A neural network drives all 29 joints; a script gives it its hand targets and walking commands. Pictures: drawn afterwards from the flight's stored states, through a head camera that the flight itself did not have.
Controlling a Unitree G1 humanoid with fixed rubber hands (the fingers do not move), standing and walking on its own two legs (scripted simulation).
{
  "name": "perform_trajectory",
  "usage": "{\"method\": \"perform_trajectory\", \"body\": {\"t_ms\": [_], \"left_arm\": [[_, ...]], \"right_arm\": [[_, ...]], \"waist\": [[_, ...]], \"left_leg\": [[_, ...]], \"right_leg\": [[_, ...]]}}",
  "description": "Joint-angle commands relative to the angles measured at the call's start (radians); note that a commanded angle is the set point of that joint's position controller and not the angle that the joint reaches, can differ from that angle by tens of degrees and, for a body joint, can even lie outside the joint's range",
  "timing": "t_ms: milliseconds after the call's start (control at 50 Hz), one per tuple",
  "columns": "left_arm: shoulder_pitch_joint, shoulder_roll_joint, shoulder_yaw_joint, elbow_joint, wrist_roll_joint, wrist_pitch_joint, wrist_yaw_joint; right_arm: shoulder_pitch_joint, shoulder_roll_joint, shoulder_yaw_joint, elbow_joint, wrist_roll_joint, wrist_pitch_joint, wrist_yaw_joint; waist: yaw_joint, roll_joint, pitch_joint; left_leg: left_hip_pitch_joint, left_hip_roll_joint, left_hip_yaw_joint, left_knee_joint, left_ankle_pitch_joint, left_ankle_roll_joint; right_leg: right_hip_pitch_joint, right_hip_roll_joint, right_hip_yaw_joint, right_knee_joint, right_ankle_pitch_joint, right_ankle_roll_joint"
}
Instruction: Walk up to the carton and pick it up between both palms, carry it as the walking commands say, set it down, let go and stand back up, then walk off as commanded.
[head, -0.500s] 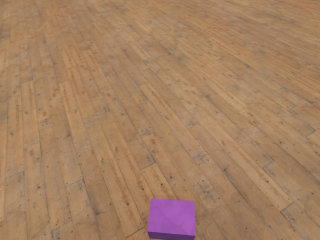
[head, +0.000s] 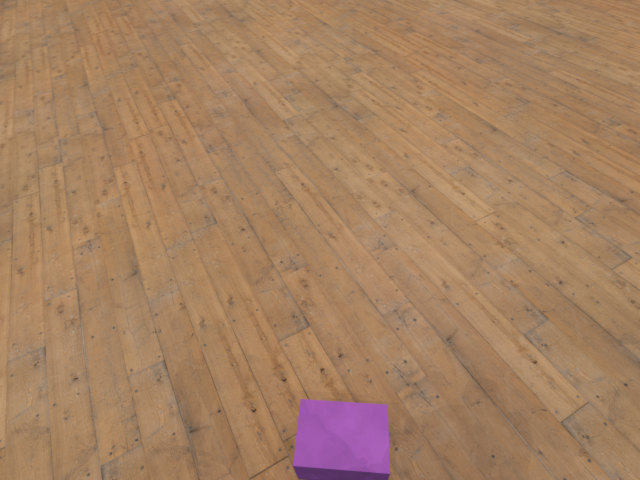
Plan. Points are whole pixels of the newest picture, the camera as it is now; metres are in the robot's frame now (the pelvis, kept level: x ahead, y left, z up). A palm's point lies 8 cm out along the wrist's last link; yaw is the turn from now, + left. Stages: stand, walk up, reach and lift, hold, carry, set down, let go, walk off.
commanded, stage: stand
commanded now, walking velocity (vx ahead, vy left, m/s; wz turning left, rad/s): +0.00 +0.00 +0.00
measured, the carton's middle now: (342, 442) +0.35 +0.01 -0.70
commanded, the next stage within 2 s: reach and lift in 0.22 s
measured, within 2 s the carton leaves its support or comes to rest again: neither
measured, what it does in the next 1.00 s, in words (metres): lowers itself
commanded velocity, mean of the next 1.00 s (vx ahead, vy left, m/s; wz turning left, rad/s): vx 0.00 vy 0.00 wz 0.00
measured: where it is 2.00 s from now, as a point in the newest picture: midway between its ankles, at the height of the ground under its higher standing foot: outside the picture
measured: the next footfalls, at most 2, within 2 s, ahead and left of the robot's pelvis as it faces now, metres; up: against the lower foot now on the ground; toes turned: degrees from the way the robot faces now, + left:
none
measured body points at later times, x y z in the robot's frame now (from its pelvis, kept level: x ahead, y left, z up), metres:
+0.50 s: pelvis -0.06 +0.00 -0.02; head +0.02 -0.01 +0.42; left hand +0.14 +0.21 -0.14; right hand +0.13 -0.24 -0.15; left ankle -0.05 +0.16 -0.74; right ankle -0.06 -0.09 -0.74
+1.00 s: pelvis -0.18 +0.04 -0.10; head +0.00 +0.02 +0.31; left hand +0.19 +0.23 -0.20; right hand +0.16 -0.21 -0.20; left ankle -0.05 +0.16 -0.74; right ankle -0.06 -0.09 -0.74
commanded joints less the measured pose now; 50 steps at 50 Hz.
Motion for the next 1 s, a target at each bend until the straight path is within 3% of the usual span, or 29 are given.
{"method": "perform_trajectory", "body": {"t_ms": [0,140,180,200,220,240,300,340,400,440,460,480,540,560,580,600,620,640,680,760,780,800,820,860,880,900,920,960,980], "left_arm": [[0.054,0.109,0.025,-0.019,0.003,-0.013,0.010],[0.042,0.122,0.013,-0.025,0.001,-0.008,0.002],[0.061,0.115,0.022,-0.013,0.005,-0.015,0.007],[0.065,0.101,0.014,-0.010,0.006,-0.015,0.007],[-0.286,-0.037,-0.233,-0.361,-0.142,-0.010,-0.014],[-0.573,0.126,-0.079,-0.662,-0.067,0.056,0.015],[-0.474,0.185,-0.077,-0.694,-0.097,0.259,0.045],[-0.251,0.160,-0.098,-0.598,-0.122,0.434,0.006],[-0.087,0.139,-0.069,-0.573,-0.073,0.597,-0.032],[-0.003,0.163,0.019,-0.569,0.008,0.597,-0.043],[-0.019,0.129,-0.001,-0.578,-0.010,0.585,-0.050],[-0.123,0.125,0.021,-0.634,0.022,0.552,-0.053],[-0.187,0.099,0.026,-0.666,0.034,0.490,-0.079],[-0.218,0.103,0.062,-0.676,0.053,0.461,-0.078],[-0.333,0.109,0.078,-0.787,0.059,0.410,-0.076],[-0.406,0.139,0.118,-0.821,0.071,0.393,-0.083],[-0.393,0.096,0.086,-0.817,0.041,0.398,-0.075],[-0.408,0.139,0.127,-0.844,0.059,0.370,-0.080],[-0.531,0.145,0.117,-0.856,0.058,0.410,-0.072],[-0.809,0.180,0.103,-1.010,-0.029,0.478,-0.054],[-0.900,0.181,0.078,-0.996,-0.067,0.513,-0.063],[-0.805,0.181,0.109,-0.882,-0.069,0.559,-0.053],[-0.894,0.172,0.085,-0.946,-0.100,0.583,-0.043],[-0.884,0.183,0.112,-0.821,-0.090,0.636,-0.023],[-0.903,0.229,0.128,-0.735,-0.072,0.636,-0.026],[-0.988,0.192,0.094,-0.759,-0.120,0.629,-0.028],[-1.052,0.202,0.114,-0.739,-0.093,0.628,-0.018],[-1.234,0.191,0.109,-0.820,-0.109,0.590,-0.007],[-1.213,0.200,0.127,-0.663,-0.107,0.601,-0.012]], "right_arm": [[0.061,-0.085,-0.018,-0.006,-0.005,-0.005,-0.003],[0.080,-0.104,-0.007,-0.010,-0.001,-0.001,-0.013],[0.065,-0.081,-0.012,-0.016,-0.010,0.003,-0.008],[0.067,-0.099,-0.018,-0.024,0.000,-0.002,-0.005],[-0.284,-0.053,0.083,-0.375,0.031,0.001,-0.017],[-0.611,-0.097,0.047,-0.675,0.082,0.044,-0.038],[-0.482,-0.202,-0.021,-0.588,0.088,0.246,-0.037],[-0.302,-0.128,0.021,-0.547,0.119,0.427,-0.011],[-0.074,-0.107,0.022,-0.511,0.111,0.593,-0.008],[-0.035,-0.068,0.040,-0.467,0.085,0.603,0.027],[-0.086,-0.086,-0.027,-0.532,0.030,0.574,0.033],[-0.173,-0.079,-0.055,-0.540,0.000,0.544,0.041],[-0.237,-0.123,-0.091,-0.643,-0.051,0.465,0.059],[-0.278,-0.116,-0.091,-0.707,-0.054,0.432,0.063],[-0.283,-0.104,-0.109,-0.716,-0.052,0.397,0.071],[-0.351,-0.074,-0.104,-0.752,-0.028,0.385,0.068],[-0.332,-0.108,-0.110,-0.717,-0.028,0.380,0.072],[-0.432,-0.162,-0.122,-0.893,-0.042,0.349,0.067],[-0.556,-0.143,-0.106,-0.902,-0.006,0.379,0.065],[-0.794,-0.266,-0.156,-0.988,0.017,0.454,0.053],[-0.871,-0.280,-0.152,-0.964,0.026,0.482,0.049],[-0.886,-0.310,-0.143,-0.931,0.027,0.528,0.045],[-0.905,-0.334,-0.142,-0.939,0.054,0.544,0.053],[-0.943,-0.335,-0.118,-0.835,0.062,0.596,0.056],[-0.951,-0.269,-0.090,-0.778,0.070,0.608,0.063],[-0.998,-0.276,-0.119,-0.761,0.078,0.602,0.056],[-1.024,-0.255,-0.116,-0.668,0.069,0.604,0.059],[-1.156,-0.278,-0.140,-0.647,0.073,0.562,0.063],[-1.237,-0.277,-0.146,-0.625,0.074,0.558,0.053]], "waist": [[0.004,-0.038,0.064],[-0.010,0.003,0.062],[0.003,-0.073,0.081],[-0.001,0.032,0.066],[0.039,-0.144,-0.096],[0.046,-0.061,-0.126],[-0.037,-0.087,-0.220],[-0.022,-0.071,-0.349],[-0.018,-0.107,-0.481],[0.017,-0.020,-0.429],[-0.016,-0.085,-0.404],[-0.001,0.036,-0.387],[-0.023,-0.073,-0.399],[-0.027,-0.100,-0.427],[-0.026,-0.019,-0.499],[0.006,-0.026,-0.528],[-0.019,-0.023,-0.521],[0.016,-0.087,-0.625],[0.037,-0.093,-0.569],[0.031,-0.025,-0.703],[-0.001,-0.044,-0.712],[0.039,-0.060,-0.764],[0.025,-0.054,-0.850],[0.059,-0.021,-0.817],[0.054,-0.083,-0.663],[0.010,-0.092,-0.642],[0.038,-0.001,-0.641],[0.034,0.008,-0.694],[0.019,-0.046,-0.620]], "left_leg": [[-0.072,0.063,0.008,-0.018,0.431,0.032],[-0.045,0.054,0.012,-0.025,0.350,0.036],[-0.048,0.070,0.036,0.003,0.376,0.038],[-0.050,0.058,0.013,-0.021,0.401,0.041],[-0.306,-0.033,-0.174,0.096,0.087,0.123],[-0.303,-0.064,-0.076,0.147,0.202,0.117],[-0.408,-0.093,-0.034,0.206,0.198,0.104],[-0.458,-0.110,-0.072,0.237,0.357,0.144],[-0.568,-0.158,-0.070,0.217,0.428,0.144],[-0.532,-0.159,-0.073,0.197,0.438,0.140],[-0.565,-0.130,-0.094,0.198,0.482,0.128],[-0.560,-0.140,-0.077,0.221,0.480,0.120],[-0.569,-0.133,-0.077,0.254,0.511,0.116],[-0.610,-0.137,-0.069,0.285,0.430,0.104],[-0.635,-0.148,-0.059,0.329,0.418,0.099],[-0.638,-0.128,-0.062,0.356,0.415,0.105],[-0.682,-0.124,-0.054,0.364,0.340,0.086],[-0.666,-0.119,-0.044,0.389,0.344,0.086],[-0.690,-0.113,-0.020,0.376,0.082,0.094],[-0.625,-0.101,-0.009,0.419,-0.138,0.091],[-0.657,-0.102,0.001,0.441,-0.178,0.087],[-0.665,-0.107,0.024,0.429,-0.245,0.087],[-0.555,-0.094,-0.010,0.420,-0.203,0.076],[-0.551,-0.087,-0.019,0.392,-0.286,0.076],[-0.658,-0.097,-0.007,0.406,-0.350,0.092],[-0.666,-0.098,-0.006,0.427,-0.323,0.092],[-0.702,-0.084,-0.022,0.414,-0.324,0.084],[-0.659,-0.080,-0.039,0.432,-0.247,0.068],[-0.713,-0.093,-0.018,0.465,-0.259,0.076]], "right_leg": [[-0.027,-0.137,0.042,-0.051,0.569,0.022],[-0.053,-0.145,0.060,-0.049,0.579,0.008],[-0.071,-0.135,0.042,-0.037,0.640,0.016],[-0.070,-0.131,0.049,-0.034,0.566,0.019],[-0.400,-0.008,0.190,0.046,0.129,0.048],[-0.484,-0.061,0.172,0.056,0.185,0.036],[-0.510,-0.043,0.077,0.145,0.313,0.037],[-0.380,-0.069,0.152,0.201,0.721,-0.014],[-0.127,-0.062,0.196,0.252,0.949,0.001],[-0.167,-0.057,0.183,0.238,0.828,-0.003],[-0.244,-0.036,0.157,0.217,0.814,-0.014],[-0.325,-0.030,0.155,0.229,0.726,-0.017],[-0.372,0.009,0.108,0.258,0.755,-0.005],[-0.396,-0.001,0.108,0.277,0.694,0.013],[-0.417,-0.018,0.132,0.309,0.677,0.023],[-0.439,-0.014,0.135,0.338,0.644,0.027],[-0.442,-0.010,0.121,0.343,0.553,0.019],[-0.453,0.010,0.107,0.365,0.521,0.040],[-0.519,0.000,0.085,0.353,0.183,0.065],[-0.548,0.000,0.085,0.397,-0.094,0.036],[-0.563,-0.006,0.078,0.419,-0.139,0.034],[-0.534,0.004,0.063,0.406,-0.252,0.032],[-0.550,0.003,0.053,0.400,-0.212,0.020],[-0.565,0.009,0.023,0.426,-0.266,0.013],[-0.608,0.007,0.033,0.409,-0.341,0.029],[-0.624,0.008,0.040,0.423,-0.327,0.020],[-0.658,0.009,0.026,0.468,-0.276,0.014],[-0.700,0.015,0.030,0.473,-0.202,0.009],[-0.731,0.007,0.027,0.460,-0.263,0.013]]}}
